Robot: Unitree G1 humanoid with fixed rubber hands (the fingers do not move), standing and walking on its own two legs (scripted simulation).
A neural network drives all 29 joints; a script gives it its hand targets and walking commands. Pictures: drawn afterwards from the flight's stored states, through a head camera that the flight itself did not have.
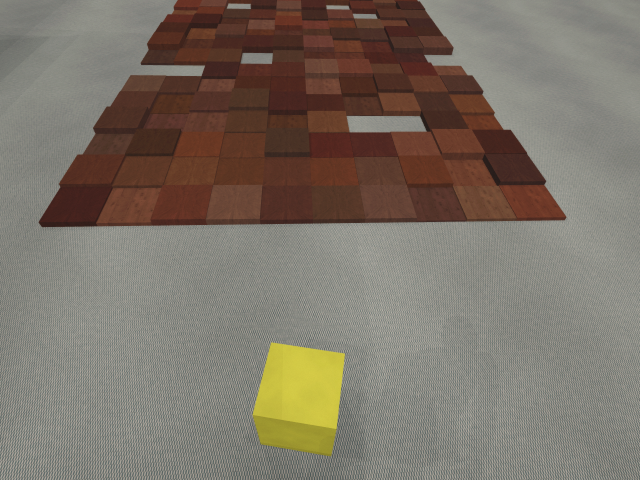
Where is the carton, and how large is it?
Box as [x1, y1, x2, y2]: [253, 342, 344, 455]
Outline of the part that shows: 271,342 253,411 253,417 260,442 262,444 330,455 336,428 344,354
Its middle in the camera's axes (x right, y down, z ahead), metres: -0.05 +0.45 +1.11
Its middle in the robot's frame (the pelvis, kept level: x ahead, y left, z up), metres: +0.47 +0.02 -0.65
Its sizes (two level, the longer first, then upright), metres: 0.210 0.200 0.250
